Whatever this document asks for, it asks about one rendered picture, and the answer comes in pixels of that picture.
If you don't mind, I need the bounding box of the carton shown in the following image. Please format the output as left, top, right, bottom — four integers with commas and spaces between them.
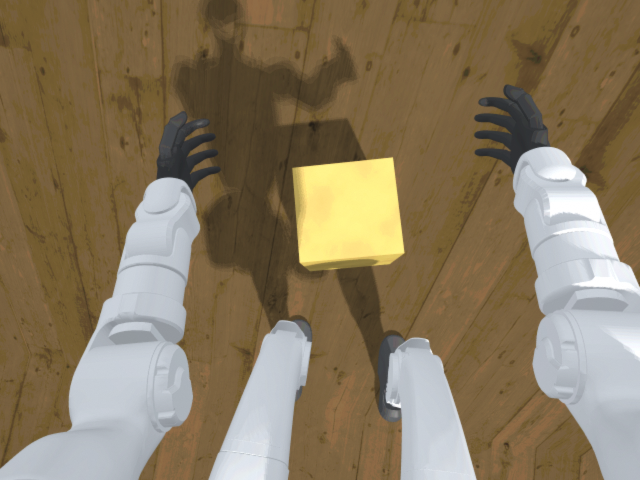
292, 157, 404, 271

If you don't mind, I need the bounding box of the robot right thigh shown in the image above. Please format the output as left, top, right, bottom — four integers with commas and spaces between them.
388, 347, 477, 480

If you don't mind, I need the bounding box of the robot right hand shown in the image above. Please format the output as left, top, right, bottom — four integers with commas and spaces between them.
474, 84, 551, 174

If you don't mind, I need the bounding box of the robot right upper arm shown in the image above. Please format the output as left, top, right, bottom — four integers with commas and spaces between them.
533, 309, 640, 480

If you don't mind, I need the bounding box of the robot left hand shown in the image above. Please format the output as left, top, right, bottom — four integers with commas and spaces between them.
156, 111, 221, 193

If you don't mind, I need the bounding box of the robot left thigh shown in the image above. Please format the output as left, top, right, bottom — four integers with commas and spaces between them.
208, 330, 312, 480

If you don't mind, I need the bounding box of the right robot forearm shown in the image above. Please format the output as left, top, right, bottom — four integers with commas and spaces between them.
513, 147, 640, 315

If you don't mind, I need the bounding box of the robot left upper arm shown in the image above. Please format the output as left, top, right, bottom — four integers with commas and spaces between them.
0, 341, 193, 480

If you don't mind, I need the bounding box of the left robot forearm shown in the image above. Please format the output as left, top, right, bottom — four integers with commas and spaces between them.
69, 178, 200, 422

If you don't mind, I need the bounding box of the robot thigh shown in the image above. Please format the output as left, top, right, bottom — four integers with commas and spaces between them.
388, 347, 477, 480
208, 330, 312, 480

